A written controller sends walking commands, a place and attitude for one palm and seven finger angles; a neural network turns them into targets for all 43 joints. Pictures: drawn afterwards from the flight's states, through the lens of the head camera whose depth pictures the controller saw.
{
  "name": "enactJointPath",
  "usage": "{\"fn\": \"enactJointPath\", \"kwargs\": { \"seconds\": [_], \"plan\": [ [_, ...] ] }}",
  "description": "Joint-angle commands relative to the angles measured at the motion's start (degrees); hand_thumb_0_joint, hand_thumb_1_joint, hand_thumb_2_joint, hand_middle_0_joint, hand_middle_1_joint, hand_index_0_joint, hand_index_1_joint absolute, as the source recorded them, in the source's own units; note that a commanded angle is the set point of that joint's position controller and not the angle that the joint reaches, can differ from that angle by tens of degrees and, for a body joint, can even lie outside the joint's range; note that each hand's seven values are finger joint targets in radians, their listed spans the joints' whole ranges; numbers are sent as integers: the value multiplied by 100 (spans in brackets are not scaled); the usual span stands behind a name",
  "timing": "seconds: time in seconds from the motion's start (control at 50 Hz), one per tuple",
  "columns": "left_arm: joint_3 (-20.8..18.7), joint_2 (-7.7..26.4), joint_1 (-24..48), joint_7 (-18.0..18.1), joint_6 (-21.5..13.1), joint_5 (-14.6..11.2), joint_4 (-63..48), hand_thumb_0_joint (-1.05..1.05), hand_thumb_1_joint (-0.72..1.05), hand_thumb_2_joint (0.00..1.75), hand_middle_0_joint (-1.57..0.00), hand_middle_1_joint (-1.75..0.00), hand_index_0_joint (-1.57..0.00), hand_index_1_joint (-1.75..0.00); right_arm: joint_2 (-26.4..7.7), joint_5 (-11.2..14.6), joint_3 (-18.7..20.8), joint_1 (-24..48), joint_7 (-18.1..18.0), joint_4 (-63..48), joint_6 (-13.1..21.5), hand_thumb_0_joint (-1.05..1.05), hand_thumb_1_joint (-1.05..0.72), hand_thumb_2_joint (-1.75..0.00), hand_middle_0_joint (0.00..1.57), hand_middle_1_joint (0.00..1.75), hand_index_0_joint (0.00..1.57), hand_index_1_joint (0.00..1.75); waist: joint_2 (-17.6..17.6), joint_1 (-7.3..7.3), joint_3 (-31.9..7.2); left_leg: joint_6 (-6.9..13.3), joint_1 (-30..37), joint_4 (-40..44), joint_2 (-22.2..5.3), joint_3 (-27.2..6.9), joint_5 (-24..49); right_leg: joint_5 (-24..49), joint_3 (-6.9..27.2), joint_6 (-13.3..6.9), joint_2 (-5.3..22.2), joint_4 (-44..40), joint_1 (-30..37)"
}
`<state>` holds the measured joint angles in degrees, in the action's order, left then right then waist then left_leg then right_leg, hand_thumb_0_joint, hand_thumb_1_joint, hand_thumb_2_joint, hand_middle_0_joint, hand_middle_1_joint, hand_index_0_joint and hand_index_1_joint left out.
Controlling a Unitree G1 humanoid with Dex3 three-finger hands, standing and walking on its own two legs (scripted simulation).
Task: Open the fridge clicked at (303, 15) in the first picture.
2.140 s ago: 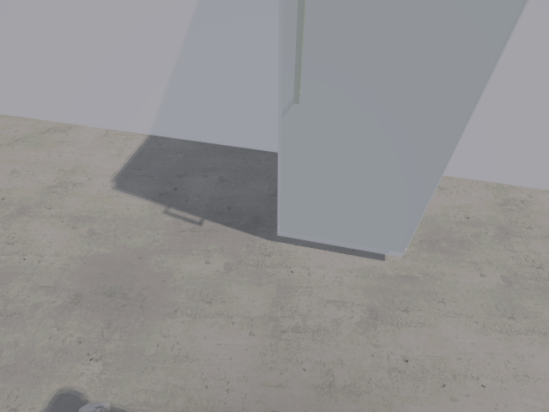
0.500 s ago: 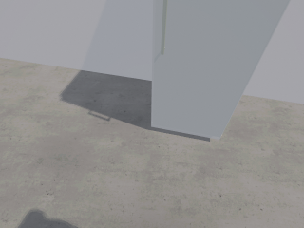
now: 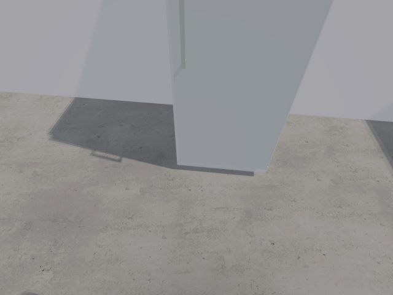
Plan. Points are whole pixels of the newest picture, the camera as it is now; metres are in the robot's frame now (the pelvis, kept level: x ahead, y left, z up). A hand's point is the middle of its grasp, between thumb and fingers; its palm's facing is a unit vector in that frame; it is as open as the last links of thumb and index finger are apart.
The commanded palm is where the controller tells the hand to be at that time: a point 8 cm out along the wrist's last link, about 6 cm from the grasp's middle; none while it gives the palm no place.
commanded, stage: take the last steps up to it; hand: left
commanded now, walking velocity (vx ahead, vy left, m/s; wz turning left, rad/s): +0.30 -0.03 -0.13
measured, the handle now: (183, 18) +0.93 +0.10 +0.17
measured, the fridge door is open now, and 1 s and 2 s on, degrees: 0 0 0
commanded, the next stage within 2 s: come to a stop and stand still in 1.08 s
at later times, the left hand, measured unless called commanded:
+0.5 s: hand out of the picture +0.04 +0.18 -0.18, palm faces +0.06 -0.99 -0.12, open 7.4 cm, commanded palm none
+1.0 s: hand (156, 187) +0.45 +0.15 -0.16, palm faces -0.08 -0.98 -0.20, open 7.4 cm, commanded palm none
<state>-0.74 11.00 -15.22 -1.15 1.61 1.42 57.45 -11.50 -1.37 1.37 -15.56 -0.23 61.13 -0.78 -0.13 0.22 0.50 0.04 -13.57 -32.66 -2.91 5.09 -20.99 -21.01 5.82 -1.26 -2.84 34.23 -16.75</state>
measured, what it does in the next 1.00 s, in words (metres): walks ahead: left foot, then right foot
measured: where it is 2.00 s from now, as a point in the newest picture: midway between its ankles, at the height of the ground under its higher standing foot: (208, 265)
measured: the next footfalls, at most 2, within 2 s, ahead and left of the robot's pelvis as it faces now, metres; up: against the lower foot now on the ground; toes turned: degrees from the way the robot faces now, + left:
left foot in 0.48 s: +0.27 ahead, +0.13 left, +0.00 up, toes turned +5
right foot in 0.94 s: +0.43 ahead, -0.14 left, +0.00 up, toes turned -13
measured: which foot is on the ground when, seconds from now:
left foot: down 0.00-0.14, up 0.16-0.46, down 0.48-0.94, up 0.96-1.00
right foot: down 0.00-0.48, up 0.50-0.92, down 0.94-1.00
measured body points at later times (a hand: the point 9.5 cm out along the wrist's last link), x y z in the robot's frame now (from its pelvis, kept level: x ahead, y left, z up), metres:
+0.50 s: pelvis +0.15 +0.03 -0.01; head +0.17 +0.05 +0.44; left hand +0.04 +0.23 -0.17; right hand +0.25 -0.21 -0.14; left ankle +0.23 +0.13 -0.74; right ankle +0.02 -0.11 -0.73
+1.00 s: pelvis +0.33 -0.02 -0.01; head +0.36 -0.04 +0.44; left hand +0.45 +0.20 -0.14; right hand +0.23 -0.23 -0.17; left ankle +0.24 +0.11 -0.69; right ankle +0.39 -0.13 -0.73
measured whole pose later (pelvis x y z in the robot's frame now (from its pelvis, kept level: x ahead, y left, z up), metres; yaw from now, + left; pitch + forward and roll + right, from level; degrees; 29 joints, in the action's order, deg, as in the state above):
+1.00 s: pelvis +0.33 -0.02 -0.01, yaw -5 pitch -1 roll +1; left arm -3.3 9.4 -8.6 -1.0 -3.7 1.4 57.4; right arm -8.6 -1.1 2.8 -23.3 -0.4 65.9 1.1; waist 1.4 2.2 3.7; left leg 0.9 -12.7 -52.2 -4.4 5.4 -28.4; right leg -12.6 -7.4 -2.5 3.0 35.3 -21.1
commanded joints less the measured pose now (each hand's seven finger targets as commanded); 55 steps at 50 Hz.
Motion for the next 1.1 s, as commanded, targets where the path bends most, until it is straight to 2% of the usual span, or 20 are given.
{"fn": "enactJointPath", "kwargs": {
  "seconds": [0.0, 0.08, 0.1, 0.12, 0.14, 0.2, 0.36, 0.42, 0.44, 0.46, 0.48, 0.54, 0.62, 0.8, 0.88, 0.9, 0.92, 0.94, 1.0, 1.08],
  "plan": [
    [-285, 511, -300, 15, -192, 17, -315, 0, 90, 90, -20, -30, -20, -30, -1054, -18, 287, -343, -86, -243, 227, 0, -90, -90, 20, 30, 20, 30, 760, 52, 449, 663, 125, 1615, -1136, -1634, -2131, -813, -171, -135, -20, 317, -1008],
    [-284, 237, -611, -8, -288, 43, -142, 0, 90, 90, -20, -30, -20, -30, -909, -3, 274, -254, -72, -190, 277, 0, -90, -90, 20, 30, 20, 30, 618, -200, 656, 626, -755, 1277, -1256, -1155, -1440, -86, -868, -35, 251, -107, 266],
    [-322, 366, -1110, 28, -348, 51, 57, 0, 90, 90, -20, -30, -20, -30, -688, 2, 218, -194, -70, -204, 288, 0, -90, -90, 20, 30, 20, 30, -75, -425, 622, 362, -1304, 219, -755, -621, -1009, -273, -203, -196, 480, -768, 987],
    [-410, 830, -1726, 118, -430, 57, 295, 0, 90, 90, -20, -30, -20, -30, -326, 51, 133, 18, -49, -391, 328, 0, -90, -90, 20, 30, 20, 30, -1593, -620, 676, 8, -2588, -1505, -16, 255, -1010, -461, 1777, -719, 1635, -1663, 1750],
    [-439, 1020, -2262, 194, -462, -25, 474, 0, 90, 90, -20, -30, -20, -30, -402, 21, 143, 572, -33, -631, 345, 0, -90, -90, 20, 30, 20, 30, -1779, -834, 718, 27, -2928, -2574, 28, 15, -1324, 95, 2961, -1102, 2321, -2301, 1673],
    [-321, 652, -1650, 267, -505, 29, 423, 0, 90, 90, -20, -30, -20, -30, -266, -1, 178, 545, 11, -563, 380, 0, -90, -90, 20, 30, 20, 30, -333, -344, 628, 5, -2907, -3110, -346, -398, -522, 970, 2005, -1326, 2140, -1964, 1468],
    [-293, 571, -1361, 262, -556, 35, 573, 0, 90, 90, -20, -30, -20, -30, 25, 78, 141, 721, 140, -636, 373, 0, -90, -90, 20, 30, 20, 30, -773, -131, 483, -14, -1283, -877, -169, 99, 506, 1874, 402, -770, 1517, -1950, 789],
    [-332, 543, -1161, 243, -526, -19, 600, 0, 90, 90, -20, -30, -20, -30, -193, 48, 199, -274, 47, -290, 452, 0, -90, -90, 20, 30, 20, 30, -434, 347, 154, 51, 577, 226, 106, 325, 1118, 2231, -139, -471, 1076, -789, 314],
    [-308, 339, -1299, 222, -529, -29, 601, 0, 90, 90, -20, -30, -20, -30, -540, 23, 293, -986, -31, -65, 488, 0, -90, -90, 20, 30, 20, 30, 200, 580, -337, 212, 1831, 460, -366, -267, 1004, 2026, -276, -328, 830, 416, -273],
    [-279, 21, -1521, 177, -498, -80, 484, 0, 90, 90, -20, -30, -20, -30, -1217, -63, 442, -1666, -90, 63, 516, 0, -90, -90, 20, 30, 20, 30, 1756, 686, -824, 784, 2589, 1132, -2007, -2435, 796, -298, -977, -31, 123, 2299, -1337],
    [-279, 126, -1263, 182, -522, -37, 306, 0, 90, 90, -20, -30, -20, -30, -1282, -16, 421, -1679, -88, 57, 411, 0, -90, -90, 20, 30, 20, 30, 1484, 651, -653, 1159, 2037, 1897, -2498, -3274, -117, -1205, -668, -97, 117, 3319, -1639],
    [-294, 63, -662, 84, -439, 45, 280, 0, 90, 90, -20, -30, -20, -30, -427, 19, 235, -492, -115, -162, 463, 0, -90, -90, 20, 30, 20, 30, 628, 187, 667, 983, 157, 2397, -1950, -2417, -888, -36, -517, -47, 859, 3848, -1960],
    [-310, -168, -914, 33, -250, 84, 293, 0, 90, 90, -20, -30, -20, -30, -166, 3, 237, -307, -128, -221, 568, 0, -90, -90, 20, 30, 20, 30, 625, -143, 527, 829, -329, 2363, -1374, -923, 363, 565, -726, 130, 994, 2982, -1446],
    [-335, 10, 550, -50, -291, 51, -304, 0, 90, 90, -20, -30, -20, -30, -469, -54, 316, -737, -103, -4, 508, 0, -90, -90, 20, 30, 20, 30, 527, 154, 605, 974, 478, 2105, -1396, -585, 1199, 802, -1091, 128, 857, 472, -1155],
    [-409, 262, -302, -30, -402, 59, 8, 0, 90, 90, -20, -30, -20, -30, -480, -31, 285, -683, -96, 78, 437, 0, -90, -90, 20, 30, 20, 30, 186, -318, 165, 597, 80, 617, -973, -162, 1669, 1051, -1368, -74, 447, -608, 801],
    [-489, 639, -1026, 18, -470, 84, 227, 0, 90, 90, -20, -30, -20, -30, -313, 30, 247, -724, -54, 58, 456, 0, -90, -90, 20, 30, 20, 30, -510, -631, -277, 375, -641, -786, -581, 282, 1401, 643, -479, -378, 1148, -918, 1931],
    [-620, 1266, -1645, 88, -514, 53, 387, 0, 90, 90, -20, -30, -20, -30, 53, 78, 152, -888, -23, -103, 496, 0, -90, -90, 20, 30, 20, 30, -1944, -684, -807, 152, -1986, -2562, 172, 516, -890, 883, 1649, -970, 2559, -1573, 3073],
    [-605, 1271, -1633, 147, -492, -44, 381, 0, 90, 90, -20, -30, -20, -30, -280, 76, 200, -563, -40, -227, 418, 0, -90, -90, 20, 30, 20, 30, -1554, -747, -753, 220, -2177, -3484, 30, -118, -1323, 576, 2020, -1199, 2827, -1996, 2555],
    [-400, 575, -367, 222, -480, -15, 64, 0, 90, 90, -20, -30, -20, -30, -82, -4, 215, -191, 0, -202, 342, 0, -90, -90, 20, 30, 20, 30, -366, -230, 213, 166, -2132, -3640, -495, -455, -91, 388, 669, -980, 2275, -2243, 864],
    [-308, 325, -186, 254, -556, 25, 103, 0, 90, 90, -20, -30, -20, -30, 275, -7, 156, -635, 14, -67, 198, 0, -90, -90, 20, 30, 20, 30, -532, 130, 152, -63, -1291, -2217, -450, -99, 146, 2084, -525, -845, 1888, -2141, 249]
  ]
}}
